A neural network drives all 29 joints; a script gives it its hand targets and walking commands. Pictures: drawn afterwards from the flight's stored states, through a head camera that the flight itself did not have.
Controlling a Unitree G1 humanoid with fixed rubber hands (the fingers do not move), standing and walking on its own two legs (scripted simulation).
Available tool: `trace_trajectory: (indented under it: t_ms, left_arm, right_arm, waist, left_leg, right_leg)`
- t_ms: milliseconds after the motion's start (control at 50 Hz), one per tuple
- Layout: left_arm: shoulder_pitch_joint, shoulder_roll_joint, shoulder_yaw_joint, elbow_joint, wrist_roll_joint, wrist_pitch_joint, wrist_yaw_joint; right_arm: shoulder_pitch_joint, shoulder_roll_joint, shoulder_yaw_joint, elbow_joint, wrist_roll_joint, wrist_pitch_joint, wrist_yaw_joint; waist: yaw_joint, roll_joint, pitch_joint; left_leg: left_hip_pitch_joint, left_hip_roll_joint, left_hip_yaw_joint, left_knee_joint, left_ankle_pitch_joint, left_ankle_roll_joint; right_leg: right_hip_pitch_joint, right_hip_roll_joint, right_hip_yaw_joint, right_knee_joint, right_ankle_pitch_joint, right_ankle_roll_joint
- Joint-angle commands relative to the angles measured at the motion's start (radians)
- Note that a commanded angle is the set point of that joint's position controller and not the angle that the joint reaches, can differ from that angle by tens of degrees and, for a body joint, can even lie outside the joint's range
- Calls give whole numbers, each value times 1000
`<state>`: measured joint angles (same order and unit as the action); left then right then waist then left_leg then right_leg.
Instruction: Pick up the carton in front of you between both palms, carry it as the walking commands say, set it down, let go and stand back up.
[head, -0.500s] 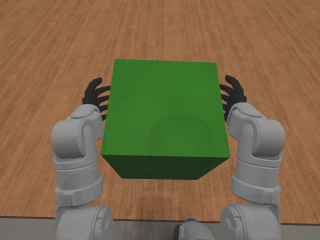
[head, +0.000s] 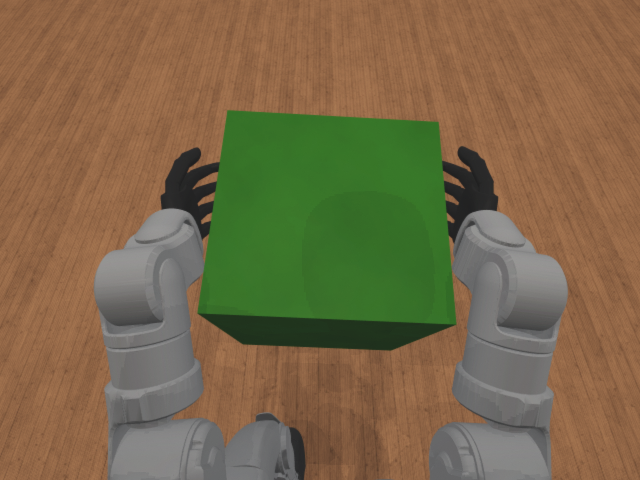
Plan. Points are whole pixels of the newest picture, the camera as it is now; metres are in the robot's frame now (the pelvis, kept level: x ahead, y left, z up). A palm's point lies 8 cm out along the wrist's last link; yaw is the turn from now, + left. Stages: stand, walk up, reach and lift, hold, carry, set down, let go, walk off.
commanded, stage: carry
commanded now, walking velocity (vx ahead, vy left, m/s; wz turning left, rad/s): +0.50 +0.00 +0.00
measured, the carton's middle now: (324, 252) +0.36 -0.01 +0.06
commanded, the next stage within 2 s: none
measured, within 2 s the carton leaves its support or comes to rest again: neither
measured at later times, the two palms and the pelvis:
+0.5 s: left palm out of the picture +0.67 +0.14 +0.20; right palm out of the picture +0.69 -0.16 +0.21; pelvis +0.32 -0.04 +0.05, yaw +1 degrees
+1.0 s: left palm out of the picture +0.92 +0.15 +0.14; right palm out of the picture +0.90 -0.15 +0.15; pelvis +0.64 +0.01 +0.06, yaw -1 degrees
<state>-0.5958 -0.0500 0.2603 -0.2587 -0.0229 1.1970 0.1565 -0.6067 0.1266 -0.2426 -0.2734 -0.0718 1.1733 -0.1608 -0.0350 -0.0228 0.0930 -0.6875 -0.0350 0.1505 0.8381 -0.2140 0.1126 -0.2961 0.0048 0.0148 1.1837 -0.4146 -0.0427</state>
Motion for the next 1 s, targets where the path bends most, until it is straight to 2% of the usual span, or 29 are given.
trace_trajectory:
  t_ms: [0,20,60,100,160,220,280,320,340,360,380,400,420,460,480,500,540,580,620,720,760,780,800,820,840,860,900,940,980]
  left_arm:
    - [-578,-787,-654,-87,-207,14,-98]
    - [-577,-789,-634,-84,-176,12,-94]
    - [-553,-772,-610,-55,-115,3,-87]
    - [-511,-745,-586,-22,-75,-7,-79]
    - [-498,-706,-570,11,-41,-7,-65]
    - [-536,-668,-570,23,-52,15,-55]
    - [-602,-656,-581,42,-100,53,-58]
    - [-646,-657,-579,70,-139,76,-61]
    - [-652,-657,-572,97,-157,86,-63]
    - [-647,-664,-565,121,-172,94,-64]
    - [-655,-651,-550,138,-182,99,-61]
    - [-702,-661,-548,154,-194,101,-58]
    - [-717,-711,-555,144,-222,104,-65]
    - [-819,-836,-596,105,-277,90,-89]
    - [-854,-895,-621,99,-300,79,-101]
    - [-863,-937,-639,105,-311,67,-111]
    - [-826,-990,-656,132,-307,43,-128]
    - [-752,-1029,-667,160,-292,18,-143]
    - [-672,-1049,-680,158,-274,-6,-154]
    - [-424,-1060,-744,42,-218,-56,-170]
    - [-321,-1038,-781,-39,-208,-67,-175]
    - [-266,-1014,-798,-83,-202,-69,-176]
    - [-221,-982,-815,-118,-195,-66,-178]
    - [-169,-988,-840,-144,-207,-54,-185]
    - [-128,-975,-847,-168,-219,-47,-189]
    - [-100,-989,-863,-198,-227,-47,-193]
    - [-54,-1019,-875,-256,-246,-51,-202]
    - [16,-1033,-886,-286,-245,-51,-206]
    - [97,-1021,-884,-301,-227,-47,-203]
  right_arm:
    - [-559,780,754,-47,381,34,115]
    - [-603,817,783,-64,416,30,127]
    - [-667,858,815,-77,475,21,147]
    - [-681,859,825,-65,501,17,155]
    - [-687,829,800,-21,507,22,159]
    - [-671,777,735,53,483,41,152]
    - [-635,724,657,143,426,72,131]
    - [-621,693,605,184,383,94,112]
    - [-611,677,580,204,362,106,102]
    - [-618,659,555,216,342,116,93]
    - [-634,648,532,224,326,126,86]
    - [-640,652,511,225,309,135,79]
    - [-664,666,506,225,297,136,75]
    - [-696,733,491,223,271,125,77]
    - [-685,762,490,234,255,116,81]
    - [-665,789,498,252,239,105,85]
    - [-613,838,520,281,215,81,94]
    - [-551,888,548,295,202,50,103]
    - [-482,926,578,282,199,22,115]
    - [-331,980,720,122,244,-33,148]
    - [-268,975,779,30,275,-45,159]
    - [-222,966,802,-12,285,-49,163]
    - [-151,952,818,-41,285,-49,168]
    - [-98,903,821,-68,278,-50,169]
    - [-31,937,833,-58,293,-44,173]
    - [6,950,842,-105,312,-40,181]
    - [31,993,866,-181,338,-36,195]
    - [68,995,880,-238,354,-29,208]
    - [125,967,884,-274,362,-17,220]
  waist:
    - [-69,122,-728]
    - [-65,77,-664]
    - [-61,65,-609]
    - [-65,49,-579]
    - [-67,70,-550]
    - [-49,146,-501]
    - [-39,171,-446]
    - [0,164,-453]
    - [27,131,-487]
    - [60,92,-534]
    - [77,-59,-590]
    - [88,-272,-597]
    - [80,-191,-576]
    - [81,-11,-528]
    - [73,2,-516]
    - [65,-6,-525]
    - [65,-48,-529]
    - [70,-64,-517]
    - [79,-75,-493]
    - [76,-125,-464]
    - [52,-127,-508]
    - [35,-113,-556]
    - [10,-66,-613]
    - [4,152,-709]
    - [1,312,-684]
    - [2,239,-642]
    - [4,70,-557]
    - [13,87,-516]
    - [14,140,-489]
  left_leg:
    - [960,319,-651,-309,533,200]
    - [911,303,-607,-331,481,173]
    - [851,276,-537,-387,368,139]
    - [838,294,-502,-416,403,138]
    - [806,297,-399,-438,513,155]
    - [722,240,-256,-456,528,102]
    - [682,214,-185,-455,493,58]
    - [681,201,-124,-341,640,24]
    - [648,171,-78,-217,653,-7]
    - [539,155,-58,-73,506,-43]
    - [350,92,-24,177,202,-86]
    - [33,-63,-83,409,-273,-108]
    - [-65,-2,-178,520,-300,-80]
    - [-67,59,-178,453,-213,-69]
    - [-47,83,-179,385,-180,-71]
    - [-13,92,-175,329,-158,-78]
    - [11,93,-139,200,-140,-98]
    - [5,93,-108,46,-99,-115]
    - [29,80,-64,-107,-20,-122]
    - [148,31,34,-363,171,-116]
    - [357,-6,94,-472,229,-100]
    - [560,-3,103,-490,234,-85]
    - [786,108,-17,-468,203,-54]
    - [1034,378,-439,-421,276,80]
    - [1133,455,-635,-489,364,180]
    - [1111,458,-572,-478,419,190]
    - [983,408,-422,-513,433,112]
    - [867,366,-311,-580,332,57]
    - [821,346,-238,-605,330,54]
  right_leg:
    - [-446,40,60,437,-17,-20]
    - [-486,22,41,371,-4,-22]
    - [-491,0,22,204,32,-24]
    - [-472,-18,6,6,-25,-12]
    - [-420,-19,-36,-254,60,-7]
    - [-309,1,-97,-442,237,-5]
    - [-214,22,-150,-586,338,-11]
    - [-100,53,-188,-674,346,-30]
    - [35,77,-211,-723,331,-37]
    - [214,8,-131,-726,312,-46]
    - [361,-224,229,-743,301,-101]
    - [541,-378,614,-832,334,-252]
    - [538,-375,594,-817,348,-269]
    - [432,-325,411,-816,467,-218]
    - [388,-311,348,-833,464,-193]
    - [366,-298,306,-853,439,-173]
    - [366,-285,233,-883,455,-169]
    - [399,-273,167,-894,527,-166]
    - [425,-252,96,-894,636,-139]
    - [506,-200,-54,-842,911,-73]
    - [474,-171,-132,-710,1020,-36]
    - [374,-155,-176,-595,978,-12]
    - [201,-144,-182,-427,735,20]
    - [-93,-66,-160,-169,403,55]
    - [-351,51,-97,14,-72,51]
    - [-443,-3,-25,118,-102,35]
    - [-448,-82,-4,-8,-16,31]
    - [-348,-95,-36,-212,37,43]
    - [-304,-75,-87,-340,50,59]
